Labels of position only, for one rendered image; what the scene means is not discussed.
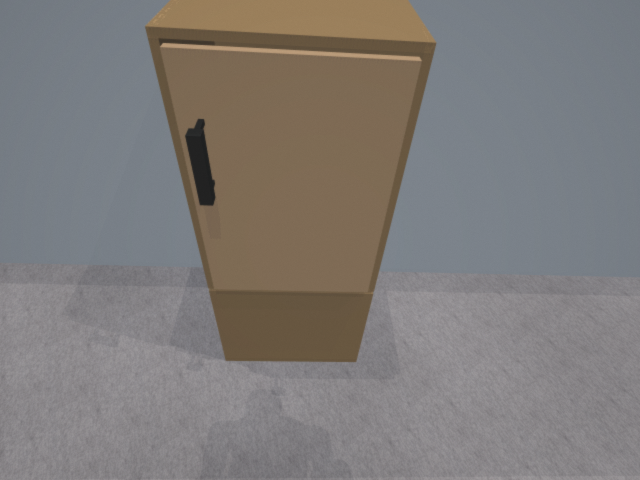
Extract handle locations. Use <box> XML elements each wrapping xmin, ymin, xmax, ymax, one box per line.
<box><xmin>185</xmin><ymin>119</ymin><xmax>215</xmax><ymax>206</ymax></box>

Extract cupboard door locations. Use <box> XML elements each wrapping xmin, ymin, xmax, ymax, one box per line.
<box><xmin>160</xmin><ymin>43</ymin><xmax>422</xmax><ymax>292</ymax></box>

